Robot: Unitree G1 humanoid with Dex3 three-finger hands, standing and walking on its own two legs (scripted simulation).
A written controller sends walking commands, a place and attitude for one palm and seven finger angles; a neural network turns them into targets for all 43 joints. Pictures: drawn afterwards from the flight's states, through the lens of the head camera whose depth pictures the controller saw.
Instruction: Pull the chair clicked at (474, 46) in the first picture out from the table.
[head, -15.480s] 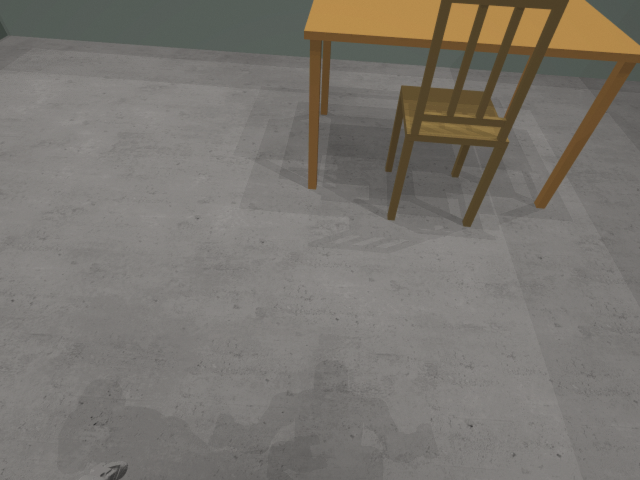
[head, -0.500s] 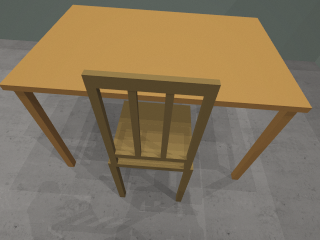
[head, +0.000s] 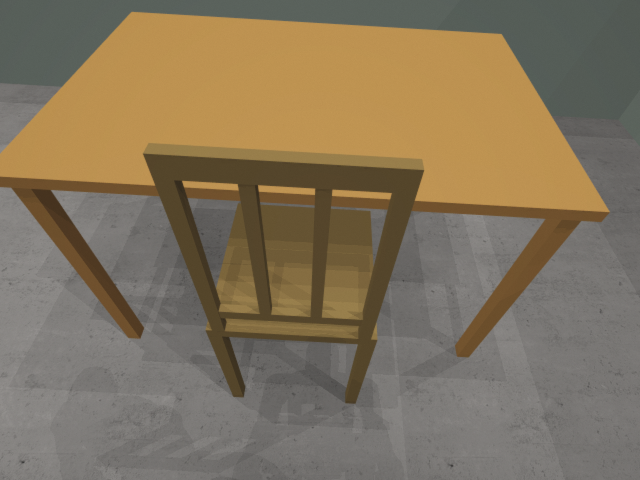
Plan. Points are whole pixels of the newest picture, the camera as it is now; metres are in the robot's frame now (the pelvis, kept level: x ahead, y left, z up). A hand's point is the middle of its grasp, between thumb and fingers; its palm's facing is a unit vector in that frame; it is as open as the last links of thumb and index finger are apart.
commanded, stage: shuffle to correct the standing spot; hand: left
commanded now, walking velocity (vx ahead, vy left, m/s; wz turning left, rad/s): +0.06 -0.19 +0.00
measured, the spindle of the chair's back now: (258, 258) +0.46 +0.13 -0.06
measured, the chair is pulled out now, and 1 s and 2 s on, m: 0.00 0.00 0.00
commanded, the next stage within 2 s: come to a stop and stand still in 0.10 s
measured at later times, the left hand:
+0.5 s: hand out of the picture +0.01 +0.09 -0.17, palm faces +0.01 -0.98 -0.20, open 7.3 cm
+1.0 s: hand out of the picture +0.04 +0.21 -0.19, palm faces -0.02 -0.97 -0.23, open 7.3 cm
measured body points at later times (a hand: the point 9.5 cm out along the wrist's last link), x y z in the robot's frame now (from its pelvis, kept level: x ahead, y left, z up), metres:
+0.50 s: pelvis +0.02 -0.07 +0.00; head +0.04 -0.08 +0.45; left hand +0.01 +0.14 -0.16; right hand +0.03 -0.29 -0.17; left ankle +0.02 +0.05 -0.74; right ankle -0.05 -0.14 -0.74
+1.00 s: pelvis -0.01 +0.02 -0.01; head -0.01 +0.04 +0.44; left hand +0.04 +0.26 -0.17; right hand +0.04 -0.21 -0.15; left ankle +0.01 +0.06 -0.74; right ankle -0.06 -0.14 -0.74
